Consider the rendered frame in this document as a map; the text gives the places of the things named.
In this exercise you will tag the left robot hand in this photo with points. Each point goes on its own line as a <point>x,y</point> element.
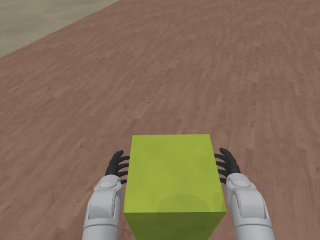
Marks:
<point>113,167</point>

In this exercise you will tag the carton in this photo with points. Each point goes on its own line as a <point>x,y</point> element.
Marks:
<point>173,189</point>

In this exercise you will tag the right robot hand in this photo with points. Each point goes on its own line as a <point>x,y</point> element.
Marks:
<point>230,164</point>

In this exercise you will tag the left robot forearm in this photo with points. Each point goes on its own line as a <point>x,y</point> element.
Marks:
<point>102,219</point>

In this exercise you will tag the right robot forearm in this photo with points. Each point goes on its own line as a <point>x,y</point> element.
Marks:
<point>250,215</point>

